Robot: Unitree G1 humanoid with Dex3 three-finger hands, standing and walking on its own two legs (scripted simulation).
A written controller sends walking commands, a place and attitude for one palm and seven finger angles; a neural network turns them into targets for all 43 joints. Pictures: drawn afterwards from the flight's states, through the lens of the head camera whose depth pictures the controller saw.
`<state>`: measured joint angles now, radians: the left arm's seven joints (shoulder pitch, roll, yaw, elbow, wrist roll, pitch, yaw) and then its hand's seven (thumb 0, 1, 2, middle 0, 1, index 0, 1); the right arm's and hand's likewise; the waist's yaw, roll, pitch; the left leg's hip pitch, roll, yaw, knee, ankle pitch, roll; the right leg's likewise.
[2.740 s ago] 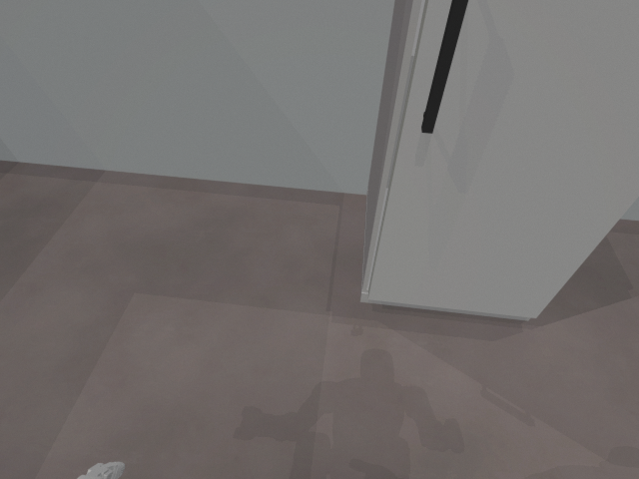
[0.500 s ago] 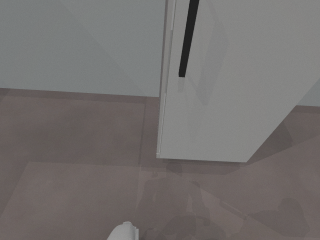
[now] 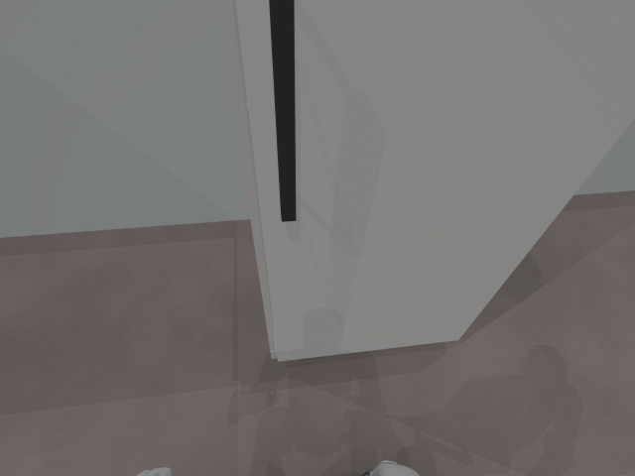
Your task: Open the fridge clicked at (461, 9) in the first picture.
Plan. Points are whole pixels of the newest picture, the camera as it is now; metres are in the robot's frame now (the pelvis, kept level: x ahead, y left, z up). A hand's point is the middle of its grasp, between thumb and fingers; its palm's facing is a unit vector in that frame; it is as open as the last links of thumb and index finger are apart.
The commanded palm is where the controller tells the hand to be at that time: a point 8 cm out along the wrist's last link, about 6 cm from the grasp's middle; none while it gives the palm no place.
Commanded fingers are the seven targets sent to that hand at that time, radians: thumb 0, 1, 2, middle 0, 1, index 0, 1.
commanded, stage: come to a stop and stand still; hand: left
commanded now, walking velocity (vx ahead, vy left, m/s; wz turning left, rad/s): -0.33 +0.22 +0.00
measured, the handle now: (284, 121) +0.48 +0.05 +0.19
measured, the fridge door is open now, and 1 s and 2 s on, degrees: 0 0 0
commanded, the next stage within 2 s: look again from close up in 1.36 s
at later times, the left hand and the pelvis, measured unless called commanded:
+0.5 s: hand out of the picture +0.04 +0.23 -0.19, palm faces +0.11 -0.98 -0.17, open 7.4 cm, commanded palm none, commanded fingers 0.00 0.90 0.90 -0.20 -0.30 -0.20 -0.30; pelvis +0.00 +0.03 +0.00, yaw +2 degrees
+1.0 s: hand out of the picture -0.03 +0.16 -0.17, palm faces +0.04 -0.98 -0.20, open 7.3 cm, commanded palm none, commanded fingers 0.00 0.90 0.90 -0.20 -0.30 -0.20 -0.30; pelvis -0.03 -0.01 +0.00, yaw +1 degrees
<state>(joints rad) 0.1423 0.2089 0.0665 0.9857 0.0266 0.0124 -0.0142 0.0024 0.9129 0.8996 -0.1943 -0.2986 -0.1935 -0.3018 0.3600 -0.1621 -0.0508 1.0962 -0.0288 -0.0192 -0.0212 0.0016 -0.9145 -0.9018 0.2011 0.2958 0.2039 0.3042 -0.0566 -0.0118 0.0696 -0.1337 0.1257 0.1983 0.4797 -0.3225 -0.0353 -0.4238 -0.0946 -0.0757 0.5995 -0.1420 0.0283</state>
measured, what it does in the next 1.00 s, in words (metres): steps on the spot: right foot, then left foot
